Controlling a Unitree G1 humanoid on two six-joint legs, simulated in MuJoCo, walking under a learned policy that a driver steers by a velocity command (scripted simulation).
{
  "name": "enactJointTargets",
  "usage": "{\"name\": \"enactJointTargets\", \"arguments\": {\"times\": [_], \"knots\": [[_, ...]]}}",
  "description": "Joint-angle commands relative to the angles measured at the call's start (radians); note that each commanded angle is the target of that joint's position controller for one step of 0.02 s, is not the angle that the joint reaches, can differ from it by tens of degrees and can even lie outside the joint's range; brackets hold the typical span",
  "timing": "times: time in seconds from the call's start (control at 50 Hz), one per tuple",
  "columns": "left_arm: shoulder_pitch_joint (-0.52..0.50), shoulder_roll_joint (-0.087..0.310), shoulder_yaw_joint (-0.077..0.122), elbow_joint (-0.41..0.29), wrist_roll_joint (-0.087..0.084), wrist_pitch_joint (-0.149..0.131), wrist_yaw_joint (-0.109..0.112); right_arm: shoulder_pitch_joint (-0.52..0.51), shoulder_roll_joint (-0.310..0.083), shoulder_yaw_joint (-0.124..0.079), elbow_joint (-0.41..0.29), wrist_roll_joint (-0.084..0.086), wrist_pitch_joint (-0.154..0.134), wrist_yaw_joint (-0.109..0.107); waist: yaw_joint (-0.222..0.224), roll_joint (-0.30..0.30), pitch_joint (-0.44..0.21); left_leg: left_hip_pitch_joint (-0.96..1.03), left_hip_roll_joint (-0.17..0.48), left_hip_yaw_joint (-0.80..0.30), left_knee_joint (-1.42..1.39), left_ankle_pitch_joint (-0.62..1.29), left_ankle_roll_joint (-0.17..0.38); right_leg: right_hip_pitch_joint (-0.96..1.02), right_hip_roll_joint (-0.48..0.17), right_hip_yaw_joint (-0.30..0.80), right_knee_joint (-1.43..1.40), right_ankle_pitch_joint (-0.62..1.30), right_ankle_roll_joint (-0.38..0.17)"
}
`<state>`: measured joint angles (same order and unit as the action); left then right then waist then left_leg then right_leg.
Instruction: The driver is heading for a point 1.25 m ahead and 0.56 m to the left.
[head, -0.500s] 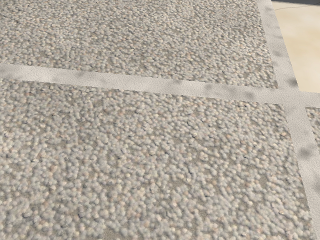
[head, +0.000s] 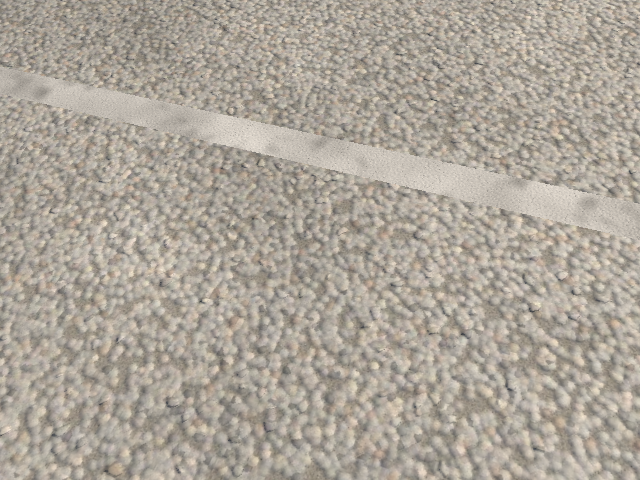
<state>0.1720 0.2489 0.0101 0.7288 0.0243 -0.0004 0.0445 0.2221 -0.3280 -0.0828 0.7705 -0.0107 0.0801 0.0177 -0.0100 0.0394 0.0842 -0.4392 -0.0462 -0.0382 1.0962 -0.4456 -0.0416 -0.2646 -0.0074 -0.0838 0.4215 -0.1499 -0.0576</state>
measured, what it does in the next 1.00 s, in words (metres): steps on the spot, turning left: left foot, then right foot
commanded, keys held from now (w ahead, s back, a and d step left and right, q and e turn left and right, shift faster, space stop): q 0.98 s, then no key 0.02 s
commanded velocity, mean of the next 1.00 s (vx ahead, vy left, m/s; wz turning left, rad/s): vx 0.01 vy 0.00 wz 0.59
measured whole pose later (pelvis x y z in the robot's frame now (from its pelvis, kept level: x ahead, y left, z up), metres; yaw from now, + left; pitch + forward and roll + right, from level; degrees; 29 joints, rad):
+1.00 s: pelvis -0.01 +0.00 +0.00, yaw +35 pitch +0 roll +1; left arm 0.18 0.25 0.02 0.69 0.02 0.02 0.04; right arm 0.24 -0.35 -0.09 0.75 -0.01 0.08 0.04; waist -0.01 0.06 0.08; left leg -0.45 -0.08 -0.09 1.09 -0.41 -0.06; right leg -0.19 0.00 -0.05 0.42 -0.23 -0.05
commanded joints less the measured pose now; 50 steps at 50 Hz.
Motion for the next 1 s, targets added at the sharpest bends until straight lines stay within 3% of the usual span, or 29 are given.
{"name": "enactJointTargets", "arguments": {"times": [0.02, 0.08, 0.16, 0.2, 0.22, 0.24, 0.26, 0.28, 0.3, 0.32, 0.34, 0.36, 0.4, 0.52, 0.6, 0.7, 0.74, 0.76, 0.78, 0.8, 0.82, 0.84, 0.86, 0.88, 0.92, 1.0], "knots": [[0.026, 0.140, 0.042, -0.043, 0.005, -0.009, -0.001, 0.036, -0.047, -0.006, -0.057, -0.003, 0.008, 0.013, 0.008, -0.183, -0.117, -0.021, 0.028, 0.019, -0.066, 0.019, -0.003, 0.117, -0.259, 0.179, -0.146, 0.177, -0.167], [0.024, 0.164, 0.053, -0.041, 0.011, -0.005, -0.011, -0.014, -0.032, 0.007, -0.085, -0.001, 0.010, 0.026, 0.019, -0.192, -0.109, 0.056, 0.047, 0.052, -0.213, 0.008, 0.018, 0.074, -0.270, 0.143, -0.147, 0.066, -0.160], [0.035, 0.202, 0.071, -0.033, 0.011, 0.005, -0.024, -0.024, -0.039, 0.010, -0.110, 0.007, 0.000, 0.031, 0.020, -0.202, -0.129, 0.158, 0.036, 0.102, -0.380, 0.002, 0.055, 0.058, -0.296, 0.113, -0.088, 0.091, -0.140], [0.033, 0.209, 0.077, -0.027, -0.001, 0.015, -0.026, 0.036, -0.038, 0.011, -0.096, 0.004, -0.015, 0.028, -0.020, -0.155, -0.138, 0.295, 0.013, 0.114, -0.592, 0.123, 0.086, -0.006, -0.274, 0.051, 0.017, 0.074, -0.073], [0.078, 0.189, 0.077, -0.013, 0.001, 0.021, -0.030, 0.059, -0.071, 0.003, -0.088, -0.005, -0.026, 0.018, -0.024, -0.036, -0.116, 0.353, 0.058, -0.009, -0.745, 0.169, 0.104, -0.088, -0.228, -0.012, 0.145, -0.046, 0.001], [0.097, 0.095, 0.054, -0.058, 0.004, 0.031, -0.036, 0.048, -0.202, -0.022, -0.122, -0.011, -0.035, 0.006, -0.002, 0.273, -0.091, 0.406, 0.370, -0.456, -0.866, 0.225, 0.192, -0.341, -0.070, -0.109, 0.408, -0.413, 0.099], [-0.032, 0.141, 0.060, -0.099, 0.012, 0.049, -0.017, 0.099, -0.254, -0.044, -0.113, -0.020, -0.034, -0.001, -0.070, 0.188, -0.028, 0.252, 0.434, -0.505, -0.852, 0.427, 0.303, -0.368, -0.003, 0.050, 0.552, -0.472, 0.099], [-0.026, 0.138, 0.060, -0.094, -0.001, 0.057, -0.018, 0.072, -0.203, -0.032, -0.107, -0.015, -0.033, -0.008, -0.029, 0.117, -0.020, 0.236, 0.371, -0.408, -0.834, 0.442, 0.305, -0.347, -0.025, 0.105, 0.615, -0.393, 0.095], [0.006, 0.140, 0.063, -0.073, -0.011, 0.054, -0.023, 0.004, -0.158, -0.019, -0.115, -0.005, -0.033, -0.012, 0.010, 0.090, -0.008, 0.220, 0.297, -0.328, -0.833, 0.402, 0.271, -0.331, -0.030, 0.121, 0.616, -0.297, 0.088], [0.034, 0.151, 0.068, -0.054, -0.007, 0.046, -0.025, -0.054, -0.139, -0.015, -0.130, -0.005, -0.032, -0.015, 0.033, 0.096, -0.024, 0.244, 0.237, -0.283, -0.826, 0.390, 0.239, -0.324, -0.024, 0.119, 0.614, -0.237, 0.083], [0.059, 0.161, 0.073, -0.036, 0.007, 0.043, -0.029, -0.064, -0.119, -0.009, -0.137, 0.001, -0.036, -0.018, 0.032, 0.112, -0.054, 0.275, 0.210, -0.257, -0.807, 0.487, 0.239, -0.316, -0.015, 0.106, 0.643, -0.207, 0.086], [0.067, 0.162, 0.075, -0.031, 0.010, 0.042, -0.034, -0.047, -0.105, -0.005, -0.136, 0.005, -0.039, -0.016, 0.029, 0.094, -0.092, 0.305, 0.202, -0.250, -0.791, 0.565, 0.242, -0.304, -0.008, 0.108, 0.666, -0.200, 0.091], [0.051, 0.147, 0.072, -0.038, 0.002, 0.046, -0.037, -0.005, -0.113, -0.010, -0.126, 0.010, -0.046, -0.013, 0.016, 0.057, -0.118, 0.354, 0.206, -0.265, -0.774, 0.614, 0.249, -0.319, -0.006, 0.116, 0.661, -0.194, 0.100], [-0.020, 0.135, 0.065, -0.067, -0.003, 0.053, -0.027, 0.074, -0.134, -0.023, -0.111, -0.002, -0.046, -0.018, -0.029, 0.083, -0.104, 0.402, 0.207, -0.375, -0.760, 0.522, 0.274, -0.337, 0.010, 0.137, 0.498, -0.232, 0.105], [-0.043, 0.131, 0.058, -0.083, -0.011, 0.045, -0.022, 0.074, -0.151, -0.031, -0.114, -0.009, -0.043, -0.016, -0.031, 0.077, -0.115, 0.354, 0.199, -0.439, -0.734, 0.540, 0.281, -0.255, 0.037, 0.146, 0.407, -0.261, 0.088], [-0.009, 0.134, 0.050, -0.090, -0.026, 0.028, -0.012, 0.023, -0.154, -0.038, -0.117, -0.009, -0.038, -0.007, -0.003, 0.092, -0.132, 0.283, 0.165, -0.519, -0.706, 0.605, 0.242, -0.077, 0.079, 0.157, 0.233, -0.264, 0.057], [0.059, 0.128, 0.047, -0.074, -0.023, 0.016, 0.000, -0.026, -0.142, -0.035, -0.120, 0.003, -0.036, -0.009, 0.049, 0.079, -0.127, 0.203, 0.112, -0.514, -0.673, 0.512, 0.178, 0.084, 0.078, 0.153, 0.000, -0.143, 0.045], [0.080, 0.162, 0.055, -0.068, -0.014, 0.008, 0.011, -0.025, -0.112, -0.027, -0.124, 0.012, -0.039, -0.012, 0.053, 0.023, -0.132, 0.115, 0.058, -0.468, -0.616, 0.345, 0.122, 0.193, -0.007, 0.217, -0.122, -0.099, 0.030], [0.052, 0.235, 0.064, -0.088, -0.002, 0.008, 0.019, 0.064, -0.027, -0.009, -0.120, 0.009, -0.043, -0.014, -0.003, -0.198, -0.156, 0.007, -0.065, -0.283, -0.401, -0.003, 0.063, 0.285, -0.268, 0.461, -0.202, -0.143, -0.028], [-0.011, 0.292, 0.076, -0.110, 0.002, 0.016, 0.009, 0.062, -0.100, -0.028, -0.121, -0.009, -0.040, -0.025, 0.001, -0.248, -0.094, -0.098, -0.156, -0.116, -0.235, -0.149, 0.044, 0.145, -0.387, 0.604, -0.209, -0.033, -0.142], [0.003, 0.232, 0.065, -0.106, -0.001, 0.018, 0.000, 0.042, -0.147, -0.042, -0.111, -0.026, -0.036, -0.025, -0.001, -0.163, -0.078, -0.069, -0.082, -0.123, -0.091, -0.115, 0.036, 0.098, -0.371, 0.540, -0.180, 0.062, -0.178], [-0.037, 0.172, 0.048, -0.110, -0.009, 0.016, -0.006, 0.051, -0.140, -0.044, -0.092, -0.023, -0.032, -0.016, -0.022, -0.131, -0.057, -0.059, -0.070, -0.119, -0.025, -0.059, 0.033, 0.069, -0.305, 0.433, -0.163, 0.116, -0.160], [-0.069, 0.150, 0.041, -0.119, -0.005, 0.015, -0.009, 0.071, -0.126, -0.042, -0.075, -0.015, -0.025, -0.006, -0.035, -0.138, -0.052, -0.054, -0.067, -0.105, 0.030, -0.012, 0.023, 0.067, -0.244, 0.336, -0.151, 0.163, -0.135], [-0.077, 0.149, 0.041, -0.120, -0.005, 0.013, -0.003, 0.085, -0.119, -0.041, -0.066, -0.011, -0.018, 0.007, -0.039, -0.172, -0.065, -0.067, -0.062, -0.083, 0.077, 0.020, 0.012, 0.096, -0.213, 0.280, -0.138, 0.213, -0.126], [-0.041, 0.146, 0.042, -0.114, -0.002, 0.011, -0.001, 0.067, -0.107, -0.033, -0.065, -0.002, -0.013, 0.018, -0.015, -0.176, -0.079, -0.090, -0.050, -0.051, 0.082, 0.035, -0.011, 0.149, -0.196, 0.217, -0.117, 0.302, -0.130], [0.059, 0.163, 0.055, -0.078, -0.002, 0.006, -0.002, -0.017, -0.078, -0.017, -0.089, -0.001, -0.004, 0.023, 0.043, -0.181, -0.087, -0.122, -0.024, -0.029, -0.039, 0.019, -0.027, 0.256, -0.234, 0.206, -0.096, 0.341, -0.157]]}}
